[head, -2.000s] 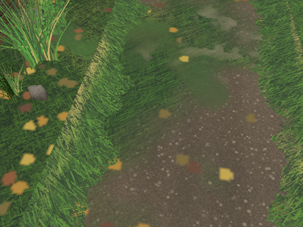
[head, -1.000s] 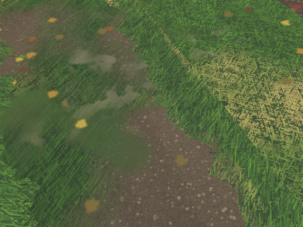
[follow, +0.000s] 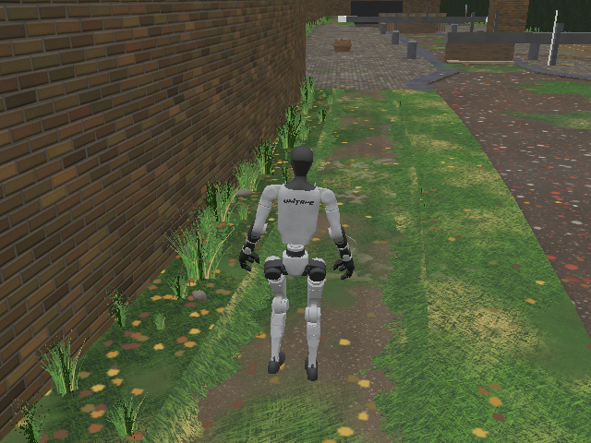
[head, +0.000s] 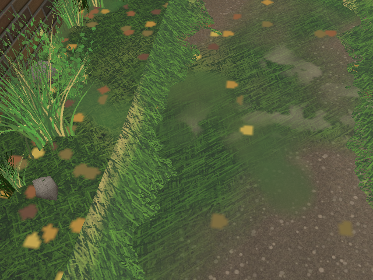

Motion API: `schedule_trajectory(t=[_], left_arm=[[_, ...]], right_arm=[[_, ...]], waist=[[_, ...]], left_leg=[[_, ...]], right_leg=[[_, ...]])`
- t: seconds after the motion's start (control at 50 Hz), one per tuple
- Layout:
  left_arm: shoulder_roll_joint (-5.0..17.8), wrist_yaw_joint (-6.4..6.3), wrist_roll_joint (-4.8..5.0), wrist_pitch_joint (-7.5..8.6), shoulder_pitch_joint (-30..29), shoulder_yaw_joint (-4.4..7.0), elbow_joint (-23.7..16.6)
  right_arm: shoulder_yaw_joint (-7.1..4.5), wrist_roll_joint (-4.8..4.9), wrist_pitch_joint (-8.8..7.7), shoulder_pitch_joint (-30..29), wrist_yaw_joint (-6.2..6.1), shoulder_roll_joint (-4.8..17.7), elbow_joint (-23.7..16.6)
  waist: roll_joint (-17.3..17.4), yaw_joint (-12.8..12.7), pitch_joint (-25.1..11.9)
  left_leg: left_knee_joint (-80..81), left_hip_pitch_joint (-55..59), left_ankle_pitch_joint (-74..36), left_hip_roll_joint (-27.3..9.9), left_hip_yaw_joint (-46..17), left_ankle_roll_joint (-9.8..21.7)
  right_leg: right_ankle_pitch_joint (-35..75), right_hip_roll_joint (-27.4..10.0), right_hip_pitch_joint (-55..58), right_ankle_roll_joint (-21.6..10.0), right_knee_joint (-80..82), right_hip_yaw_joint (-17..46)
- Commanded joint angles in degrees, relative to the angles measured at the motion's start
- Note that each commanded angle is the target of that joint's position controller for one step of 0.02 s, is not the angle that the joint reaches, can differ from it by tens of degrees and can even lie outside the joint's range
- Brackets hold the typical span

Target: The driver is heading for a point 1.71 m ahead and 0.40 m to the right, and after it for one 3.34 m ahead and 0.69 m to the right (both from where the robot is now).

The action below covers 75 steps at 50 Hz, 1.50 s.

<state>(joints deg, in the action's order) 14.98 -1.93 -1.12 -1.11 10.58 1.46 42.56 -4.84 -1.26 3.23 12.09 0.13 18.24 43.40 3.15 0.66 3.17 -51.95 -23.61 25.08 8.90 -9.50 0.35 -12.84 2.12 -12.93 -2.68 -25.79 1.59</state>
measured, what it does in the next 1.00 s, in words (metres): walks ahead, turning right: left foot, then right foot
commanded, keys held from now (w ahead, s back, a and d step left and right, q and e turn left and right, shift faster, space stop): w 0.36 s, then w+e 0.64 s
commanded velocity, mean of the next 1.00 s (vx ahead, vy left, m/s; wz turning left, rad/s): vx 0.39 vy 0.00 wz -0.18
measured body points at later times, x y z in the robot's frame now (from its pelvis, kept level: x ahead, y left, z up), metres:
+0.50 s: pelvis +0.10 +0.04 +0.01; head +0.11 +0.05 +0.45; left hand +0.16 +0.30 -0.14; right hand +0.14 -0.23 -0.12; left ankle +0.04 +0.12 -0.74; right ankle +0.12 -0.10 -0.67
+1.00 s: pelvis +0.36 -0.03 +0.00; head +0.39 -0.05 +0.44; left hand +0.49 +0.22 -0.13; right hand +0.41 -0.31 -0.13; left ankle +0.42 +0.13 -0.66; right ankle +0.37 -0.07 -0.74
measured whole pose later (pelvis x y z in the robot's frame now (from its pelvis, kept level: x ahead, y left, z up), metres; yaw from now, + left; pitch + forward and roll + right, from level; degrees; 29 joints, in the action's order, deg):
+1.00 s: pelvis +0.36 -0.03 +0.00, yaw -17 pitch +0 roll +0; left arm 16.0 0.7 -0.2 2.1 16.5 3.8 50.4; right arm -1.0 -2.8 -3.2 10.4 0.5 14.7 46.6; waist 1.0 -0.3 3.8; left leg -64.5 -31.9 16.9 -5.9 -2.3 -0.6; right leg -9.5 9.5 -12.1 -9.0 -21.8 0.2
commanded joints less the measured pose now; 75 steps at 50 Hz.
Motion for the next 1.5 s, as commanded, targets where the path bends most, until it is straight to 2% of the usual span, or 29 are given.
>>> schedule_trajectory(t=[0.02, 0.08, 0.2, 0.3, 0.32, 0.34, 0.36, 0.38, 0.42, 0.46, 0.6, 0.68, 0.76, 0.78, 0.8, 0.82, 0.84, 0.88, 0.9, 0.94, 1.0, 1.22, 1.28, 1.32, 1.34, 1.36, 1.38, 1.42, 1.5], left_arm=[[7.0, 0.25, -0.35, 1.14, -2.1, 1.59, -3.5], [8.1, 0.82, -0.1, 1.68, 4.3, 2.24, -0.3], [9.6, 1.63, -0.28, 3.09, 8.5, 3.31, 3.6], [9.3, 2.27, 0.62, 2.65, 7.0, 3.78, 4.9], [6.8, 2.23, 0.39, 3.04, 5.6, 3.02, 4.1], [1.2, 2.64, 0.55, 3.52, 2.5, 1.36, 1.4], [4.2, 2.43, -0.19, 3.72, -0.5, 1.97, -0.1], [7.4, 2.7, -0.47, 3.63, 0.0, 2.92, 0.6], [6.5, 3.92, 0.19, 3.77, 4.7, 2.94, 3.8], [5.7, 4.46, -0.5, 3.36, 4.9, 2.87, 4.9], [2.2, 5.31, -0.77, 2.71, -5.9, 1.48, 0.9], [1.2, 6.03, -0.82, 2.7, -12.0, 0.41, -2.2], [4.8, 5.05, -1.01, 2.92, 1.7, 1.9, 1.3], [6.7, 4.57, -1.44, 3.32, 10.1, 2.95, 4.0], [11.4, 3.51, -1.91, 3.24, 17.2, 4.61, 5.3], [15.8, 3.19, -0.99, 2.54, 13.3, 5.81, 3.6], [14.9, 3.27, 0.83, 2.11, 12.5, 6.01, 3.9], [9.5, 2.62, 0.73, 2.41, 7.5, 4.66, 4.4], [8.2, 2.37, 0.72, 2.89, 5.8, 4.24, 4.4], [7.2, 2.28, 0.94, 3.8, 4.6, 3.7, 4.2], [8.9, 2.4, 1.16, 4.68, 6.8, 4.1, 4.8], [9.6, 1.24, 0.31, 3.98, 18.4, 4.32, 6.4], [10.5, 0.58, 0.11, 4.19, 15.2, 4.4, 5.6], [10.9, 1.2, 0.37, 4.92, 13.7, 4.18, 5.9], [8.6, 1.77, 0.78, 5.52, 14.0, 3.44, 5.2], [2.6, 1.87, 2.46, 5.64, 21.2, 2.25, 4.4], [6.9, 1.47, 0.7, 5.24, 22.3, 2.63, 5.5], [7.2, 2.04, -0.56, 4.81, 12.9, 2.55, 4.8], [4.9, 3.46, -1.34, 3.31, 11.0, 2.04, 4.2]], right_arm=[[-1.08, -0.61, -0.18, 4.7, 0.91, 4.9, -0.7], [-0.35, -0.81, -0.75, 0.4, 1.83, 4.1, -0.9], [1.38, -0.73, -2.81, -4.9, 2.05, 1.6, -0.4], [1.86, -0.35, -4.73, 3.2, 0.74, 0.8, 3.5], [1.39, -0.5, -5.45, 8.8, 0.02, 2.7, 5.3], [0.37, -1.16, -6.01, 15.1, -0.73, 8.1, 5.8], [-0.97, -0.51, -6.11, 16.4, -0.63, 12.6, 6.8], [-0.2, -0.51, -6.14, 12.5, -0.5, 9.1, 6.4], [1.24, -0.34, -6.97, 6.4, -0.2, 4.0, 4.7], [1.79, -0.36, -7.96, 6.9, -0.53, 2.6, 5.4], [2.66, -0.13, -8.97, 10.2, -0.37, 0.9, 8.7], [2.66, 0.08, -9.07, 12.5, -1.13, 2.4, 10.8], [1.87, -0.53, -7.86, 11.2, -2.15, 5.9, 11.1], [1.74, -0.35, -7.48, 10.9, -2.12, 6.4, 10.6], [2.22, -0.37, -7.69, 11.5, -1.67, 4.7, 9.0], [2.86, 0.72, -8.25, 13.3, -0.38, -0.4, 5.8], [1.93, 0.05, -8.97, 7.2, -0.14, 4.8, 4.4], [2.44, 0.46, -10.07, 4.2, 0.02, 3.3, 3.2], [2.44, -0.42, -9.31, 3.6, -0.07, 2.8, 2.9], [2.71, -1.82, -6.95, 5.9, 0.21, 1.7, 3.1], [2.8, -1.98, -5.3, 2.5, 0.6, 0.9, 1.2], [3.65, -0.79, -6.09, -18.7, 1.46, 1.4, -7.4], [3.35, -0.5, -6.82, -13.6, 1.21, 2.9, -6.6], [2.01, -0.57, -7.72, -0.4, 0.07, 5.5, -2.6], [1.23, -1.48, -8.35, 8.0, -0.88, 8.2, -1.6], [-0.21, -2.66, -8.02, 12.3, -1.32, 13.6, -1.3], [-0.41, -1.0, -7.09, 10.7, -0.68, 11.4, -0.4], [1.32, -0.36, -7.2, 2.4, 0.02, 3.2, -1.4], [1.87, 0.05, -8.84, 4.9, 0.37, 1.9, 2.3]], waist=[[-12.7, 0.8, -3.3], [-12.2, -2.6, -1.2], [-11.8, -4.3, 0.0], [-7.5, 1.4, 0.3], [-3.8, 3.9, -2.1], [8.4, 7.1, -5.2], [9.0, 7.4, 0.6], [2.6, 4.4, 4.9], [2.3, 0.7, 4.6], [2.5, 0.4, 3.1], [1.8, 1.2, 4.7], [1.4, 2.0, 5.2], [3.6, -4.8, -5.1], [2.3, -8.5, -9.7], [-3.8, -10.7, -15.2], [-18.3, -5.4, -20.4], [-8.1, -7.6, -18.7], [-1.0, -3.3, -5.1], [-0.2, -1.4, -2.9], [-1.7, 1.0, -2.9], [-3.2, 0.9, -1.8], [-6.7, -6.9, -0.4], [-7.8, -3.4, -1.6], [-5.9, 2.6, -7.9], [-2.9, 6.0, -14.2], [9.8, 3.5, -21.9], [8.6, 2.2, -20.9], [-2.7, 0.9, -6.0], [2.3, -1.6, -3.3]], left_leg=[[-8.5, -3.9, -2.7, -2.2, 1.2, -1.2], [-2.8, -8.7, -3.5, -3.0, 2.3, -1.8], [12.3, -2.3, -1.4, -7.0, 9.6, -1.0], [32.0, 23.0, -11.2, -5.3, 13.3, 3.6], [32.9, 33.4, -8.0, -9.3, 7.8, 4.3], [41.4, 39.9, 11.1, -24.1, -12.9, 7.5], [47.5, 33.2, 20.1, -32.0, -27.3, 12.9], [46.6, 29.0, 19.0, -30.3, -23.2, 13.6], [47.4, 26.2, 6.1, -24.2, -11.4, 9.8], [47.0, 25.9, -9.1, -21.1, -2.3, 8.1], [46.1, 23.1, -34.6, -19.1, 12.1, 7.6], [44.3, 25.9, -45.9, -21.0, 15.7, 6.8], [20.2, 30.5, -76.2, -22.5, 19.2, 5.3], [7.4, 24.8, -68.8, -21.6, 20.1, 4.7], [-10.6, 12.8, -45.9, -19.0, 20.7, 3.9], [-32.3, -10.6, 3.3, -5.3, 15.9, 0.8], [-34.5, -16.8, -0.1, -7.9, 5.8, 1.8], [-24.9, -15.4, -7.7, -13.2, 6.4, 1.9], [-20.8, -12.2, -7.5, -14.6, 6.0, 1.2], [-16.4, -7.5, -6.9, -15.2, 6.6, -0.5], [-9.4, -9.4, -10.9, -15.4, 8.5, -2.6], [14.5, -16.4, -23.4, -10.6, 9.1, -2.6], [21.5, -4.4, -20.5, -8.7, 8.9, 0.0], [26.0, 13.8, -19.8, -7.0, 10.2, 2.9], [26.8, 26.9, -13.4, -15.5, 1.9, 5.5], [28.6, 42.6, -10.3, -32.0, -23.9, 12.7], [34.5, 38.8, -5.1, -33.7, -36.7, 15.4], [37.0, 23.4, -6.2, -27.7, -20.0, 13.1], [39.6, 16.3, -25.2, -21.3, -5.7, 10.7]], right_leg=[[-2.5, -12.1, 4.4, -7.4, 13.5, 13.0], [-13.8, -12.9, 10.5, -8.1, 16.5, 15.8], [-12.4, -14.1, 9.0, -9.8, 17.2, 14.5], [-13.3, -11.3, -7.7, -8.1, 10.3, 10.2], [-15.4, -9.0, -15.6, -6.1, 4.0, 7.6], [-17.8, -2.6, -24.7, -2.9, -13.4, -0.5], [-18.4, 0.1, -32.7, -2.7, -23.3, -3.1], [-13.9, -3.6, -33.2, -3.2, -28.9, 1.1], [-6.0, -4.8, -30.1, -2.4, -30.6, 2.8], [-1.3, -4.3, -28.7, -1.2, -33.4, 2.6], [9.2, -3.8, -29.5, 1.2, -24.3, -2.2], [10.1, -3.0, -23.4, -1.6, -12.0, -7.9], [1.7, 3.6, -6.3, -7.1, -8.6, -10.6], [2.3, 4.4, 5.7, -9.1, -4.7, -8.8], [-6.4, -6.1, 18.9, -12.5, -2.6, 5.3], [-7.1, -21.4, 32.6, -21.6, 5.1, 39.9], [-4.4, -20.5, 30.9, -21.6, 8.8, 39.9], [6.9, -17.3, 14.2, -17.7, 11.3, 26.1], [11.4, -14.2, 8.5, -16.0, 11.8, 22.1], [16.8, -10.9, 3.0, -15.1, 13.2, 17.2], [16.5, -8.2, 0.2, -14.4, 14.8, 14.6], [28.6, -7.8, 14.4, -9.9, 8.7, 19.4], [34.7, -8.7, 13.2, -7.5, 5.2, 19.7], [44.2, -5.6, 10.6, -5.1, -8.6, 16.4], [32.3, -3.0, 3.7, -4.0, -21.5, 14.2], [-5.5, 5.8, -12.8, -1.5, -40.2, 7.3], [-16.1, 5.1, -19.4, -1.8, -47.0, 6.4], [-7.2, 0.3, -20.8, -1.7, -45.7, 6.4], [-5.5, -1.7, -17.3, -0.7, -38.8, 4.6]])
Next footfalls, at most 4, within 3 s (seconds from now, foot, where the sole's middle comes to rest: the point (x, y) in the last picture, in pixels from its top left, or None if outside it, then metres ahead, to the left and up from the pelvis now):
0.32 left None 0.08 0.12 -0.78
0.78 right None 0.41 -0.07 -0.78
1.34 left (217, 203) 0.77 -0.04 -0.78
1.84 right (290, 176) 0.87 -0.35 -0.78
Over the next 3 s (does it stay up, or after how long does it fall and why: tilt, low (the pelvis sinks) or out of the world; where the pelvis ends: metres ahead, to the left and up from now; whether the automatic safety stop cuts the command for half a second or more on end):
stays up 1.39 -0.37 -0.01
